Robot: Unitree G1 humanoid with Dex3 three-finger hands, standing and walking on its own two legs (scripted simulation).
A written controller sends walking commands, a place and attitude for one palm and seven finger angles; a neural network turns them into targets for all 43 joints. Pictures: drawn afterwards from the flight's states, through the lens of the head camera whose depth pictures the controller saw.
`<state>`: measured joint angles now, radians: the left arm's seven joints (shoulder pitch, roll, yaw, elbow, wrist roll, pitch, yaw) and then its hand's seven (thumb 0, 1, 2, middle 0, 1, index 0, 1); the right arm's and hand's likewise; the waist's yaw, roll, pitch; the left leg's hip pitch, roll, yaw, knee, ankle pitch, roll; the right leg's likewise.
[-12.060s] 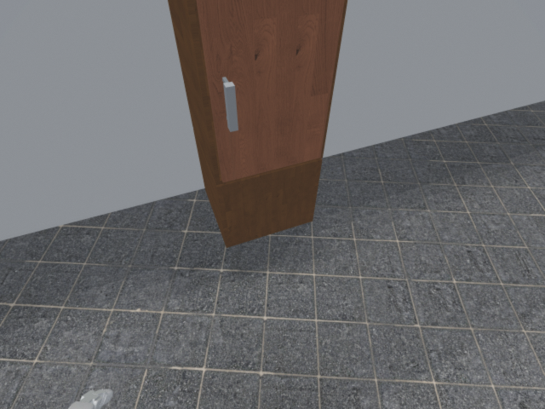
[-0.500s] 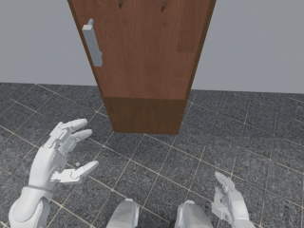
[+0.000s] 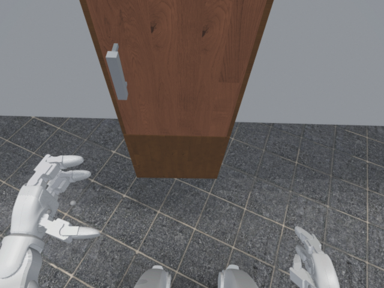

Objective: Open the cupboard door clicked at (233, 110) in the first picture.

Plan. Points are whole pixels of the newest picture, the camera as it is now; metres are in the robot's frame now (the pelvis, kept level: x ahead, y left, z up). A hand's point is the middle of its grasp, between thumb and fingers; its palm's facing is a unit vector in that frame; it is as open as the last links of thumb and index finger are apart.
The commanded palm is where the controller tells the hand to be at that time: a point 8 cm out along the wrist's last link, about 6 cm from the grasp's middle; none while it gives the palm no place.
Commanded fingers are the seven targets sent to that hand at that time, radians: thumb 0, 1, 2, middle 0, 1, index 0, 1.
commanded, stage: raise the hand with hooked fingers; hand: left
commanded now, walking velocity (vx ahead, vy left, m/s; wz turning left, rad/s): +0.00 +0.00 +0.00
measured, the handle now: (119, 72) +0.62 +0.24 +0.05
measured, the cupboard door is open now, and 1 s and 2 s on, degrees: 0 0 0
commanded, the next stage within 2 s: move the hooked fingers beside the handle in 0.88 s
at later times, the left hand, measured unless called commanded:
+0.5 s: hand (60, 170) +0.31 +0.27 +0.06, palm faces +0.06 -1.00 -0.04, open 14.0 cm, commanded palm +0.28 +0.32 +0.06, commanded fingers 0.00 -0.50 0.30 -0.30 -1.20 -0.30 -1.20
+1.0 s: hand (63, 174) +0.31 +0.27 +0.06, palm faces +0.09 -1.00 -0.04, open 14.0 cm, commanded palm +0.28 +0.31 +0.06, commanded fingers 0.00 -0.50 0.30 -0.30 -1.20 -0.30 -1.20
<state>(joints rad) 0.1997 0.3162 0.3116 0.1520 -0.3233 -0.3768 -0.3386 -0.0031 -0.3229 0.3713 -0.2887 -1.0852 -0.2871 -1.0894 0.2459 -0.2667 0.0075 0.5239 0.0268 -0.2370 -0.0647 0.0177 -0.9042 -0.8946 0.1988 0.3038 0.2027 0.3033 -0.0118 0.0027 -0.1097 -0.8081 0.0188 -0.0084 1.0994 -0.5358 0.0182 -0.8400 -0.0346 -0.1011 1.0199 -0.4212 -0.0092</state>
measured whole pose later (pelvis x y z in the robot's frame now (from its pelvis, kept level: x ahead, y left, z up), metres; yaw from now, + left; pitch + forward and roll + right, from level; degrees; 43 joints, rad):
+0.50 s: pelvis +0.02 +0.00 +0.01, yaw +0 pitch +15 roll -2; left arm -0.04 0.42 0.45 0.43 -0.36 -0.31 -0.48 -0.01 -0.50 0.30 -0.30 -1.20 -0.30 -1.20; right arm 0.28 -0.28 0.04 0.55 0.03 -0.18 -0.05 0.02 -0.90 -0.89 0.20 0.30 0.21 0.30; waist -0.01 0.02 -0.10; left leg -0.77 0.02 -0.01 1.03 -0.53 0.01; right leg -0.80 -0.02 -0.10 0.96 -0.41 -0.01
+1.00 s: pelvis +0.01 -0.01 +0.01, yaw +0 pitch +15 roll -2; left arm -0.03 0.38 0.45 0.45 -0.36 -0.36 -0.47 -0.01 -0.50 0.30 -0.30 -1.20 -0.30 -1.20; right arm 0.26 -0.27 0.04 0.54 0.02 -0.17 -0.05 0.02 -0.90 -0.89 0.20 0.30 0.21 0.30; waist -0.01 0.02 -0.10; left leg -0.76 0.03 -0.01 1.02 -0.52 0.01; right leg -0.80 -0.02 -0.10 0.96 -0.41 -0.02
